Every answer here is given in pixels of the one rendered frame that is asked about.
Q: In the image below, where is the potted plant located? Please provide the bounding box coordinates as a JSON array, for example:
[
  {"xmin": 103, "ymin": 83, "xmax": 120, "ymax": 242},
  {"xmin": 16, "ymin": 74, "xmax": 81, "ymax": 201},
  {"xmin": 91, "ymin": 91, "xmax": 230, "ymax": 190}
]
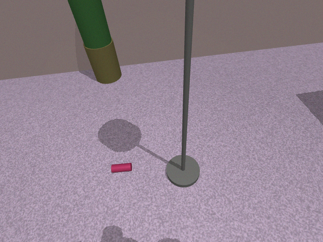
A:
[{"xmin": 68, "ymin": 0, "xmax": 122, "ymax": 84}]

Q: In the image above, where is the can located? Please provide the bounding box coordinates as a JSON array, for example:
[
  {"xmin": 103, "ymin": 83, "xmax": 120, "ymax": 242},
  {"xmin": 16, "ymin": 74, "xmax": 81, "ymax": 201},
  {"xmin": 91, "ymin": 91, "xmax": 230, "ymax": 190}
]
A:
[{"xmin": 111, "ymin": 163, "xmax": 132, "ymax": 172}]

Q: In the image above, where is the floor lamp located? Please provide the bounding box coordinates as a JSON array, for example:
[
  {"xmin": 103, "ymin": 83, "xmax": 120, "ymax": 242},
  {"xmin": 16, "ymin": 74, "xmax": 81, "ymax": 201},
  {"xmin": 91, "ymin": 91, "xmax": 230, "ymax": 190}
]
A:
[{"xmin": 167, "ymin": 0, "xmax": 200, "ymax": 188}]

